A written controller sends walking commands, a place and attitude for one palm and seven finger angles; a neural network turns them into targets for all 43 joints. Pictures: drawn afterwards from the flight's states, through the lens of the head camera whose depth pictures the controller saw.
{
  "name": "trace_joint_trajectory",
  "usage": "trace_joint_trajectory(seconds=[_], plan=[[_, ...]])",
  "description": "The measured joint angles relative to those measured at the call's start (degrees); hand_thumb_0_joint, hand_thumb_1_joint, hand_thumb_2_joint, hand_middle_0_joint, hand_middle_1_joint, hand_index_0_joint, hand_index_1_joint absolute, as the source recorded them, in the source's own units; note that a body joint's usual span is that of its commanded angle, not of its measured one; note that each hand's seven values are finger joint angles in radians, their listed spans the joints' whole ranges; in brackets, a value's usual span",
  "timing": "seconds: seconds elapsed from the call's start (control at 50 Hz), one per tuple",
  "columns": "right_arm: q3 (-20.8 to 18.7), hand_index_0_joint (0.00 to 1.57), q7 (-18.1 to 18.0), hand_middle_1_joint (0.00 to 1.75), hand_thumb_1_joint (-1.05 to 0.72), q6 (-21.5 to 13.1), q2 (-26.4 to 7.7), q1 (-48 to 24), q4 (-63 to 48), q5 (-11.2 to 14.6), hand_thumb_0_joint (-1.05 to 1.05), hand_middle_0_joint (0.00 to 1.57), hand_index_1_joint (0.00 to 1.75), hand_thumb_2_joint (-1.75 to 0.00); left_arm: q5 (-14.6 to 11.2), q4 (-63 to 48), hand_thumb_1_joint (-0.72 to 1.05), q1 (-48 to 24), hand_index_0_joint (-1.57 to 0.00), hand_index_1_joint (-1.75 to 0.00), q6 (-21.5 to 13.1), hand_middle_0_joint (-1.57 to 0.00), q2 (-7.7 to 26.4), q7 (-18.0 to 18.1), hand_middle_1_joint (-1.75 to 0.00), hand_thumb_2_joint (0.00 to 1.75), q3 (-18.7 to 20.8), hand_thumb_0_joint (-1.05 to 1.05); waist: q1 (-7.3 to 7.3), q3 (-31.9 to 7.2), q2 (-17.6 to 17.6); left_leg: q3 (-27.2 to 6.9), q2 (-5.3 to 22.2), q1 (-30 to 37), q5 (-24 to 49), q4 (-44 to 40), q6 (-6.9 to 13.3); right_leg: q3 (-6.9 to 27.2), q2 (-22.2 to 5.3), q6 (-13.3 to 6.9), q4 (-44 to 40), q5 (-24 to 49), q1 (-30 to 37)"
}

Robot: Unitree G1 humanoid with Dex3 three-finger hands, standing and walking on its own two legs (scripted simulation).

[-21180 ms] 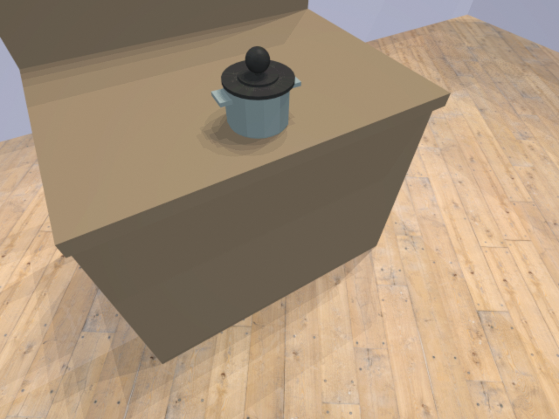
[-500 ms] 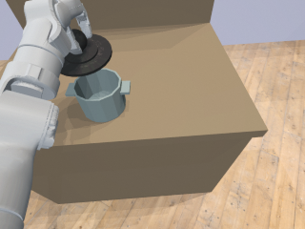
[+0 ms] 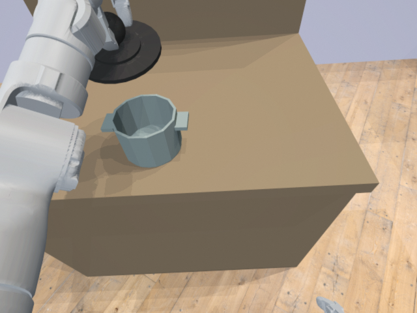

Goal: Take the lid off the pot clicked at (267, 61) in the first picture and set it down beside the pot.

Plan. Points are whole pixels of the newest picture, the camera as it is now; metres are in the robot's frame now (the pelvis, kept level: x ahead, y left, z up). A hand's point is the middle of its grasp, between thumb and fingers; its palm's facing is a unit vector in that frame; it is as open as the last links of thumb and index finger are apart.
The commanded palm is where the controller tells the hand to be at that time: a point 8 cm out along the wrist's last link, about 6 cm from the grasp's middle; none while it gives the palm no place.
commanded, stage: lift the lid straight up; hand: left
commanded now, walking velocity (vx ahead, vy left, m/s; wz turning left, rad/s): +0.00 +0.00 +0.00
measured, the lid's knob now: (109, 29) +0.52 +0.14 +0.28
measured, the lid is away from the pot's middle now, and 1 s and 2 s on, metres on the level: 0.02 0.09 0.21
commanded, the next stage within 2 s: move the lid sideways beside the pot in 0.24 s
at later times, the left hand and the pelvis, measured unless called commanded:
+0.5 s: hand (90, 20) +0.48 +0.15 +0.32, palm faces -0.13 -0.08 -0.99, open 8.0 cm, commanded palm +0.47 +0.16 +0.37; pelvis -0.01 -0.01 +0.00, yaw -1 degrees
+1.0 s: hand (45, 29) +0.47 +0.21 +0.31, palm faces -0.15 -0.05 -0.99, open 8.0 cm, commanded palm +0.47 +0.21 +0.37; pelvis -0.01 +0.00 +0.00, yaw +0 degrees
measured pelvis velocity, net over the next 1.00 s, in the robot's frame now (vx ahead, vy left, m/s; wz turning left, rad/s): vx -0.01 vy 0.00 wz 0.00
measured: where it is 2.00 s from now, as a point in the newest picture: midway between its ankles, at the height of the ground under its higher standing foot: outside the picture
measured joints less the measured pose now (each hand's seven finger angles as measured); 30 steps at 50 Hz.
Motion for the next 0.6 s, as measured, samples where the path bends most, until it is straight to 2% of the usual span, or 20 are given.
trace_joint_trajectory(seconds=[0.08, 0.2, 0.26, 0.36, 0.52, 0.6], plan=[[-0.2, 0.20, 0.0, 0.30, -0.91, -0.1, 0.1, 0.7, -0.3, -0.1, 0.01, 0.20, 0.30, -0.90, 0.1, -1.6, 0.15, -0.2, -0.67, -0.97, 0.4, -0.66, 0.4, -0.2, -0.97, 0.77, -0.9, 0.00, 0.13, 0.1, 0.0, -0.1, 0.0, -0.1, 0.3, -0.3, -0.1, -0.1, 0.0, -0.1, -0.1, 0.1, -0.1], [0.0, 0.20, 0.0, 0.30, -0.91, 0.6, -0.3, 0.9, 0.2, 0.0, 0.01, 0.20, 0.30, -0.90, 0.6, -0.6, 0.15, -0.7, -0.67, -0.97, 0.8, -0.66, 0.2, -0.2, -0.97, 0.77, -0.1, 0.00, 0.24, -0.5, 0.0, 0.0, 0.1, 0.0, 0.2, -0.1, -0.2, 0.0, 0.1, -0.2, 0.1, 0.1, -0.1], [-0.1, 0.20, -0.1, 0.30, -0.91, 0.8, -0.5, 0.8, 0.1, 0.3, 0.01, 0.20, 0.30, -0.90, 0.3, -0.3, 0.15, -0.7, -0.67, -0.97, 1.5, -0.66, 0.4, -0.3, -0.97, 0.77, -1.2, 0.00, 0.11, -0.2, -0.3, 0.0, 0.2, 0.0, 0.2, 0.0, -0.3, 0.0, 0.2, -0.3, 0.2, 0.1, -0.1], [-0.3, 0.20, -0.5, 0.30, -0.91, 0.5, -0.9, 0.7, -0.3, 0.2, 0.01, 0.20, 0.30, -0.90, 0.1, -2.6, 0.15, 0.8, -0.67, -0.97, 0.8, -0.66, 0.5, -0.6, -0.97, 0.77, -0.8, 0.00, 0.11, 0.3, -0.5, -0.2, 0.3, 0.2, 0.5, 0.1, -0.4, -0.2, 0.3, -0.4, 0.0, 0.4, 0.2], [-0.1, 0.20, -1.0, 0.30, -0.91, 1.4, -0.8, -0.1, -1.1, 0.4, 0.01, 0.20, 0.30, -0.90, 1.6, -1.0, 0.14, 0.9, -0.67, -0.97, -1.3, -0.66, 3.8, -0.9, -0.97, 0.77, 1.5, 0.00, -0.74, 0.3, -1.1, 0.4, 0.8, 0.4, 0.3, 0.5, -0.5, 0.4, 0.8, -0.6, 0.4, 0.5, 0.2], [-0.4, 0.20, -0.8, 0.30, -0.91, 2.1, -1.0, 0.4, -1.5, 0.6, 0.01, 0.20, 0.30, -0.90, 2.2, -1.1, 0.14, 1.5, -0.67, -0.97, -1.4, -0.66, 5.8, -1.1, -0.97, 0.77, 1.3, -0.01, -0.61, 0.4, -1.1, 0.4, 0.9, 0.1, 0.2, 0.8, -0.6, 0.3, 0.9, -0.7, 0.3, 0.7, 0.2]])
